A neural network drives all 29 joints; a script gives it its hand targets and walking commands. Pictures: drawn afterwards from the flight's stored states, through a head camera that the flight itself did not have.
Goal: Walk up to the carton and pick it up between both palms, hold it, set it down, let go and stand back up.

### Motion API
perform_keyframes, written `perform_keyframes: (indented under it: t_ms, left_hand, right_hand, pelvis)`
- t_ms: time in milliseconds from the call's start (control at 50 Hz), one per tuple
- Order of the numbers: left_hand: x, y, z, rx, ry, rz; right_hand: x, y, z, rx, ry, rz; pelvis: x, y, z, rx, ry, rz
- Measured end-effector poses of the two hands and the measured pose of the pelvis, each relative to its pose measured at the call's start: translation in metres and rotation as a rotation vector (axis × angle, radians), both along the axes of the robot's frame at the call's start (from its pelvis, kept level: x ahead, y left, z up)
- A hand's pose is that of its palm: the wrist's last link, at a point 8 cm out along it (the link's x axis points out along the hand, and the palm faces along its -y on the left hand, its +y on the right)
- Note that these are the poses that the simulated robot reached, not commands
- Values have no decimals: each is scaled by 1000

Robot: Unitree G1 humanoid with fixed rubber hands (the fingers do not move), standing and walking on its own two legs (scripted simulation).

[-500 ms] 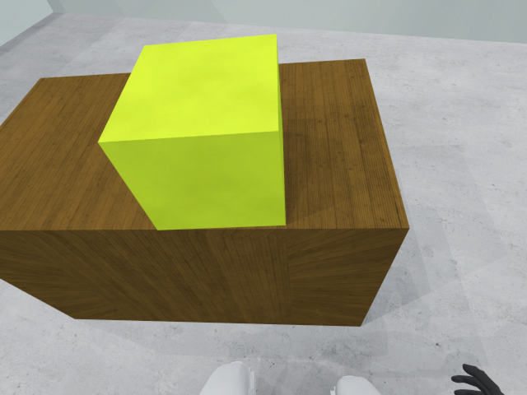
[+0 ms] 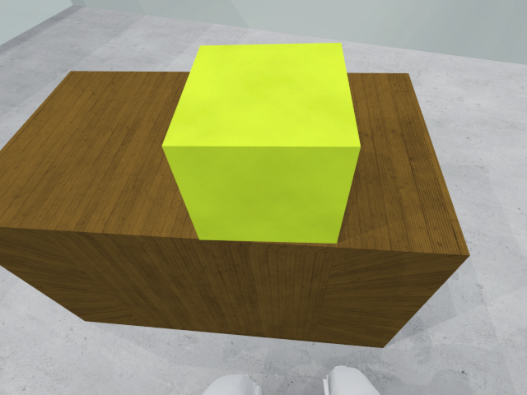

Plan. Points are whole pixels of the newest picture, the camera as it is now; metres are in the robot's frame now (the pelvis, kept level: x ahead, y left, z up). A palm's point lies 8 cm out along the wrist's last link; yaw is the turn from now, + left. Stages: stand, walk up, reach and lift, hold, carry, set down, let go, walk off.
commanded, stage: walk up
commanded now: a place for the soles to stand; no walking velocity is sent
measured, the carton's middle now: (268, 144) +0.52 +0.02 +0.06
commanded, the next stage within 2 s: none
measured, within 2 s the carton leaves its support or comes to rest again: neither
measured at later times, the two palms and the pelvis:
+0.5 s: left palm out of the picture +0.05 +0.40 -0.11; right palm out of the picture +0.07 -0.24 -0.10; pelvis +0.01 +0.07 +0.00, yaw +0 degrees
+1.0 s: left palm out of the picture +0.05 +0.32 -0.09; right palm out of the picture +0.07 -0.31 -0.10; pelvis +0.03 +0.00 +0.01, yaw -4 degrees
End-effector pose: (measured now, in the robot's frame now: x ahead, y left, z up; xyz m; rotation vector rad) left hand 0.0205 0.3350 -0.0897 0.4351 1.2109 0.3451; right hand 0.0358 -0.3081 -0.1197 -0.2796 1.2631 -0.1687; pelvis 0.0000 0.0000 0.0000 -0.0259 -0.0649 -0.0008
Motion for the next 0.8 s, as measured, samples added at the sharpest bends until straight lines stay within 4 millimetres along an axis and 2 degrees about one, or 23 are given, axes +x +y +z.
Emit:
perform_keyframes:
  t_ms: [60, 160, 240, 320, 400, 480, 560, 660, 800]
  left_hand:
    - [4, -7, 6, 18, -7, -6]
    - [-11, -2, 19, 51, 52, -1]
    - [-13, 13, 17, 62, 63, 1]
    - [-6, 35, 3, 45, 39, -9]
    - [14, 53, -17, 3, -1, -2]
    - [32, 60, -20, -37, -35, -5]
    - [33, 62, -19, -79, -6, -7]
    - [26, 57, -21, -110, 46, -11]
    - [27, 40, -19, -103, 50, -14]
  right_hand:
    - [8, -4, -7, 19, 8, -3]
    - [38, 0, -4, 27, -41, -14]
    - [60, 14, -6, 27, -80, -1]
    - [70, 37, -8, 9, -108, 11]
    - [58, 59, -4, -19, -96, 22]
    - [41, 65, 15, -61, -80, 2]
    - [33, 66, 33, -101, -75, -15]
    - [27, 61, 46, -131, -70, -17]
    - [24, 43, 41, -122, -67, -23]
  pelvis:
    - [8, -7, -1, 8, 4, -2]
    - [15, -3, 5, 16, 18, -22]
    - [15, 10, 2, -1, 16, -22]
    - [11, 33, -7, -33, 1, -21]
    - [6, 56, -12, -37, -41, -5]
    - [9, 68, -3, -49, -50, -6]
    - [14, 75, 8, -48, -22, -15]
    - [14, 74, 14, -37, 2, -23]
    - [15, 56, 13, -16, -4, -25]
